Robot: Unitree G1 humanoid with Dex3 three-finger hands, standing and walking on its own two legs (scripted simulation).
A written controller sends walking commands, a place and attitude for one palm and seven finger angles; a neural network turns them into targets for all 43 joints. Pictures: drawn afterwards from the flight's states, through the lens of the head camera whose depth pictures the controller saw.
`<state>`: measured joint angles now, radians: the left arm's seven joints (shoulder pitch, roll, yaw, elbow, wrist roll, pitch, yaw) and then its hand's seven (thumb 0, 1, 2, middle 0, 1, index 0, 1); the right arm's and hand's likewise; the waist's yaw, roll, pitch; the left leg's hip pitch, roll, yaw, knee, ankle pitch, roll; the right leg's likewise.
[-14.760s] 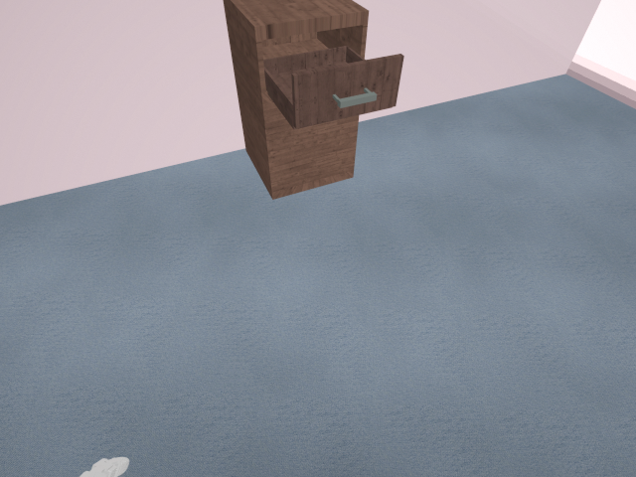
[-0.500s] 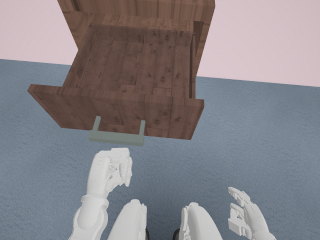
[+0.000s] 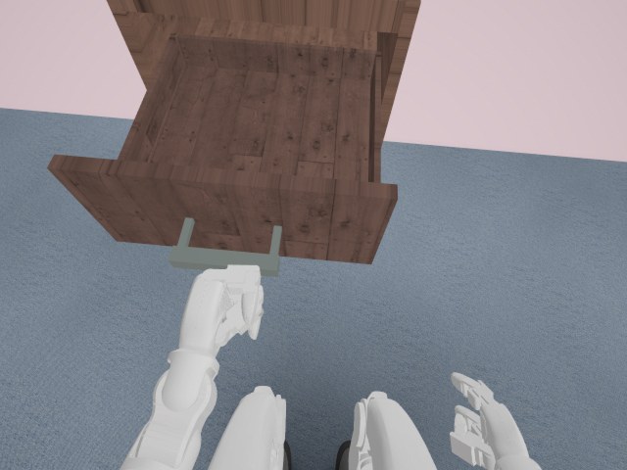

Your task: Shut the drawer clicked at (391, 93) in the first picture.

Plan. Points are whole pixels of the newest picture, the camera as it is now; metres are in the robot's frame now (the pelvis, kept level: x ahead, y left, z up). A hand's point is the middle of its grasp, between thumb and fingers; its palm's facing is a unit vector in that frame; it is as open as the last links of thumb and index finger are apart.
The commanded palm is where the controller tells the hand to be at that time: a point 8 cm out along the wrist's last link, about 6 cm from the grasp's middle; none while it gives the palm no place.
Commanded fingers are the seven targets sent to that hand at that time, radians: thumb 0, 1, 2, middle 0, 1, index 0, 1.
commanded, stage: push the drawer shut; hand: left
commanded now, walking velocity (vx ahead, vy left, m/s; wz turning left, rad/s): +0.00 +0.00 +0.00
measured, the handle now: (229, 245) +0.39 +0.13 +0.01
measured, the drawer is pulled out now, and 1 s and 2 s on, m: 0.29 0.16 0.04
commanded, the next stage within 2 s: none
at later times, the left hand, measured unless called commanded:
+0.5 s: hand (258, 266) +0.36 +0.09 +0.01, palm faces -0.12 -0.99 -0.04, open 3.0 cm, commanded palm +0.36 +0.14 +0.01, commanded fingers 0.00 0.90 0.90 -1.40 -1.60 -1.40 -1.60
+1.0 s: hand (271, 214) +0.44 +0.08 +0.01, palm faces -0.08 -1.00 -0.05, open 3.1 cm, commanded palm +0.43 +0.12 +0.01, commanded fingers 0.00 0.90 0.90 -1.40 -1.60 -1.40 -1.60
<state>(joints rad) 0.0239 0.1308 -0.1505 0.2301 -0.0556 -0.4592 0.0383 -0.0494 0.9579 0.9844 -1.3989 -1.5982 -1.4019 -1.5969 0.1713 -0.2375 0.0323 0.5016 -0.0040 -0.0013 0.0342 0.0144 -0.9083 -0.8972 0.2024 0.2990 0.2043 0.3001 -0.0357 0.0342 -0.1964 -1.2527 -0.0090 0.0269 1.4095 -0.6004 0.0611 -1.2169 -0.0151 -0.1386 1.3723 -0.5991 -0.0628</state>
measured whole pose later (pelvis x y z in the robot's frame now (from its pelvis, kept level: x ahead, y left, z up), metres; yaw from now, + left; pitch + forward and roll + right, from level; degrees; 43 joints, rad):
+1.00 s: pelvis -0.01 +0.01 +0.00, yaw -1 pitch +28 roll -3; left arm -0.60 0.17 0.06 0.83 -0.04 -0.54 0.09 -0.02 0.87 0.95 -1.40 -1.60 -1.40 -1.60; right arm 0.24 -0.25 0.03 0.61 -0.03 0.03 0.05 0.01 -0.91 -0.90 0.20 0.30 0.20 0.30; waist -0.13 0.04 -0.18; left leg -1.32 0.00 0.04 1.41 -0.57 0.07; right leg -1.29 -0.01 -0.12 1.36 -0.56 -0.05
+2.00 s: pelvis -0.02 +0.00 -0.02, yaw -3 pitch +33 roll -4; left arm -1.07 0.38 0.27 1.25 0.04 -0.54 0.06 0.05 0.87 0.95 -1.40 -1.60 -1.40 -1.60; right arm 0.32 -0.25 0.05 0.63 -0.07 0.07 0.08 0.01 -0.91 -0.90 0.20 0.30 0.20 0.30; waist -0.25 0.06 -0.16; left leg -1.47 0.03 0.03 1.47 -0.58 0.07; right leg -1.44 0.02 -0.14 1.40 -0.54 -0.06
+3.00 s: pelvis -0.04 +0.02 -0.04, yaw -6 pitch +36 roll -8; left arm -1.34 0.56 0.27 1.32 0.12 -0.37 0.07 0.02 0.79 0.96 -1.40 -1.60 -1.40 -1.60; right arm 0.41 -0.24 0.11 0.63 -0.09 0.03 0.10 0.00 -0.91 -0.90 0.20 0.30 0.20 0.30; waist -0.34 0.07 -0.12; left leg -1.63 0.04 -0.01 1.53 -0.55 0.09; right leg -1.56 0.03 -0.17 1.42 -0.50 -0.05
